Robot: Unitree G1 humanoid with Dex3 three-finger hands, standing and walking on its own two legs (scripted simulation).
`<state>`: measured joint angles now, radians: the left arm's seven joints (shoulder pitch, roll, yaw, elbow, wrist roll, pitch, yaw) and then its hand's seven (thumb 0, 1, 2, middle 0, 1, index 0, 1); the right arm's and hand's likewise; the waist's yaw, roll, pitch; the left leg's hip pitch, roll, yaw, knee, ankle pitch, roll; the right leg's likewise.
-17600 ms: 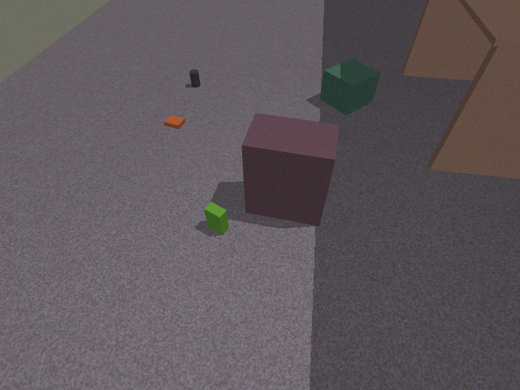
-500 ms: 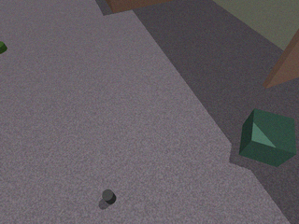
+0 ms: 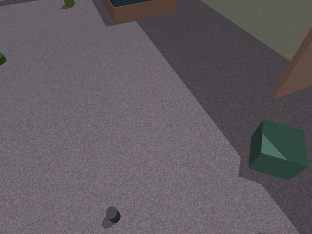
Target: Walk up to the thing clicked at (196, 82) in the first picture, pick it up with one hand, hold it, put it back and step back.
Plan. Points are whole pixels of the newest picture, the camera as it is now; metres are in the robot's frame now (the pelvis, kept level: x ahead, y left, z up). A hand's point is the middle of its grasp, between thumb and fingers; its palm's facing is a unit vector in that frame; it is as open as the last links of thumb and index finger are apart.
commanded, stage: walk up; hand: left
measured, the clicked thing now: (113, 214) +0.32 +0.29 -0.73
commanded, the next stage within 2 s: none
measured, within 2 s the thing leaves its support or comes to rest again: neither
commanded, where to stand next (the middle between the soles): -0.05 +0.02 m, yaw +5 degrees
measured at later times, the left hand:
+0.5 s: hand out of the picture +0.07 +0.26 -0.15, palm faces +0.00 -0.92 -0.38, open 7.4 cm
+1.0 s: hand out of the picture +0.04 +0.25 -0.15, palm faces +0.01 -0.93 -0.36, open 7.4 cm
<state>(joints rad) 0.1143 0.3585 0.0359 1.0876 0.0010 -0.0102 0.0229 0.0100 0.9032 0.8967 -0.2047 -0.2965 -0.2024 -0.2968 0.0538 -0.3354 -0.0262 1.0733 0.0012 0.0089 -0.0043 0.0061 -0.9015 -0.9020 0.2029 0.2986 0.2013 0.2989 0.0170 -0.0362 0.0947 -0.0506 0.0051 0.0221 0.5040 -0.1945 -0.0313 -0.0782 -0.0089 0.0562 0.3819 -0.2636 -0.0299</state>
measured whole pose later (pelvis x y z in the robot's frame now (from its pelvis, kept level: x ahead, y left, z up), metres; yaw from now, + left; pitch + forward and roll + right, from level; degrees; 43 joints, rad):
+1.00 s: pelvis -0.04 +0.00 +0.00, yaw +0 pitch -4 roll +4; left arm 0.10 0.33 0.03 1.08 0.00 -0.01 0.01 0.01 0.90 0.90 -0.21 -0.30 -0.20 -0.30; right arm 0.10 -0.34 -0.03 1.07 -0.01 0.01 0.00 0.01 -0.90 -0.90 0.20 0.30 0.20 0.30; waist 0.01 -0.04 0.13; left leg -0.08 -0.02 0.01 0.49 -0.12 -0.07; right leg -0.10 -0.03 0.04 0.38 -0.21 -0.02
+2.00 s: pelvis -0.04 -0.01 +0.00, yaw +1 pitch -3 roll +3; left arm 0.13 0.33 0.03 1.10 0.01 -0.02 0.01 0.01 0.90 0.90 -0.20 -0.30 -0.20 -0.30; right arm 0.15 -0.35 -0.03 1.07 -0.01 0.01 0.00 0.01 -0.90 -0.90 0.20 0.30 0.20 0.30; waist 0.00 0.00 0.09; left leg -0.08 0.00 -0.03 0.49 -0.22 -0.03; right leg -0.09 0.00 0.02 0.32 -0.18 -0.05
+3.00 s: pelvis -0.05 +0.00 +0.00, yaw +1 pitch -4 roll +3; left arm 0.11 0.33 0.03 1.09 0.01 0.00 0.00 0.01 0.90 0.90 -0.21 -0.30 -0.20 -0.30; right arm 0.15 -0.33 -0.02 1.06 -0.02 0.02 0.01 0.01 -0.90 -0.90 0.20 0.30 0.20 0.30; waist 0.02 -0.05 0.08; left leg -0.09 -0.03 -0.05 0.49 -0.13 -0.09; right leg -0.09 -0.03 0.02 0.35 -0.19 -0.03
